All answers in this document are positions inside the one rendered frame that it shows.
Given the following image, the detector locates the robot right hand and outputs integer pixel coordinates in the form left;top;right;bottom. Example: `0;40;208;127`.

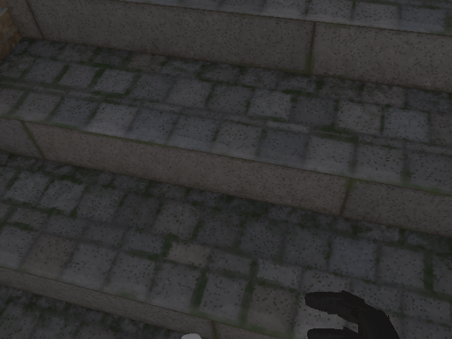
304;290;400;339

